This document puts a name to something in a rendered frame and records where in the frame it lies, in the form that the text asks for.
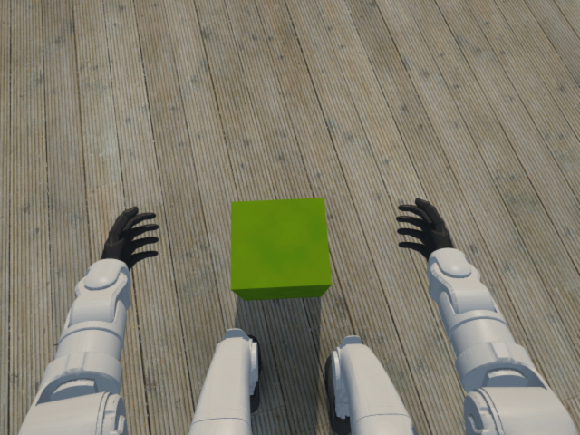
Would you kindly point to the right robot foot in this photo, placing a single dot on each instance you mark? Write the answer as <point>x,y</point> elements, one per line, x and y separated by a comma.
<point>341,425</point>

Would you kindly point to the carton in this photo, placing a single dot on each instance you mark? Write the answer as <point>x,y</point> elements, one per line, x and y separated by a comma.
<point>279,249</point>

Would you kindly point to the left robot forearm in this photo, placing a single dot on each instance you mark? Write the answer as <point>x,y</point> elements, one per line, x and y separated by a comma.
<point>87,360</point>

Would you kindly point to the robot left hand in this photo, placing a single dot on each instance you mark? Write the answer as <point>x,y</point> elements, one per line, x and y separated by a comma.
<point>119,244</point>

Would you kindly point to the left robot upper arm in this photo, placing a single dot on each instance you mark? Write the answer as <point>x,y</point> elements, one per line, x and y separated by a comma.
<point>100,413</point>

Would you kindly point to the robot right hand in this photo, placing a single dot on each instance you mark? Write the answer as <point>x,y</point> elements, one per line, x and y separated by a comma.
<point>434,235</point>

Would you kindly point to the robot right thigh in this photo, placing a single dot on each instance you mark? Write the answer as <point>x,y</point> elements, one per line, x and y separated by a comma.
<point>375,406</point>

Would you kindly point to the right robot forearm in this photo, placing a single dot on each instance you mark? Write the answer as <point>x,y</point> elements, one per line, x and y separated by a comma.
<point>487,355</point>

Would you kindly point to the right robot upper arm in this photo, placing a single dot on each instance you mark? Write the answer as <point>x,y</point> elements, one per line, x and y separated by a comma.
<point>514,411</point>

